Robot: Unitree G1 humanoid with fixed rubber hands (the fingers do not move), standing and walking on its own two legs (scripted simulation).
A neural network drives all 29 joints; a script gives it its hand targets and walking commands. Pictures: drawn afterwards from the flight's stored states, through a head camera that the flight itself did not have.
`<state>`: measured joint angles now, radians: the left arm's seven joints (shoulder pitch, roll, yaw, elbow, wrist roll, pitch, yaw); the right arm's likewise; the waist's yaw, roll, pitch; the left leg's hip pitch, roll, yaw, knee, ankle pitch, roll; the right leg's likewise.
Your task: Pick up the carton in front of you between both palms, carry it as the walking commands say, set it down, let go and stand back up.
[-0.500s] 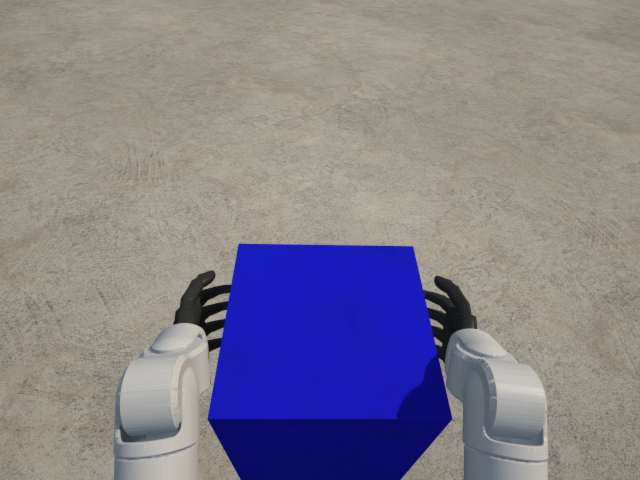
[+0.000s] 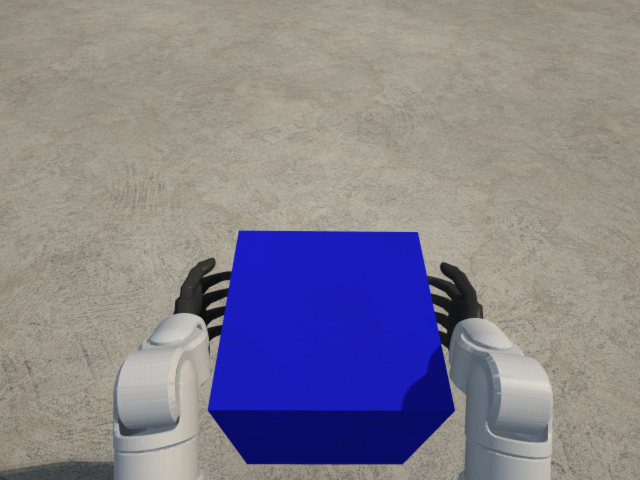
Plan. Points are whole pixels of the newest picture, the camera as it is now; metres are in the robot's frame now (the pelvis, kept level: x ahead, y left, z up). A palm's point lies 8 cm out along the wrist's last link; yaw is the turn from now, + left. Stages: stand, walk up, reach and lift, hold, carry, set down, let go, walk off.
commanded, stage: carry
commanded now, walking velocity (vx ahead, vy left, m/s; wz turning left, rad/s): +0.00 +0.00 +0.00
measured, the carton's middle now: (326, 356) +0.27 +0.00 +0.02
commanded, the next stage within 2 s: hold in 1.74 s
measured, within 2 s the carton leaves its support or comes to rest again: neither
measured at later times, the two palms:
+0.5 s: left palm (225, 264) +0.37 +0.14 +0.08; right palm (451, 274) +0.36 -0.16 +0.08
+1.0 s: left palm (236, 298) +0.35 +0.12 +0.03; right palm (456, 308) +0.34 -0.17 +0.03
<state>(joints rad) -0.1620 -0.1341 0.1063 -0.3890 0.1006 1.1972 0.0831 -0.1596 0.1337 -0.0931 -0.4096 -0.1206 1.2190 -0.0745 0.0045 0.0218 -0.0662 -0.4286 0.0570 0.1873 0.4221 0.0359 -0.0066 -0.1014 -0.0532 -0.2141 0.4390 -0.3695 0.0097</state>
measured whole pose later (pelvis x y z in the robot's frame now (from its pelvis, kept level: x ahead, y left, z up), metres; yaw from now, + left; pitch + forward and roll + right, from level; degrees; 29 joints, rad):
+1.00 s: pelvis +0.06 -0.01 +0.00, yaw -2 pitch +2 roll +0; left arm -0.23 -0.15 0.19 0.20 0.26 0.75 0.01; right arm -0.23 0.14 -0.18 0.20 -0.25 0.76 -0.01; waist 0.00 -0.01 -0.11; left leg -0.37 0.09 0.21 0.55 -0.20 0.02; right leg -0.15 -0.04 -0.12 0.53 -0.41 0.00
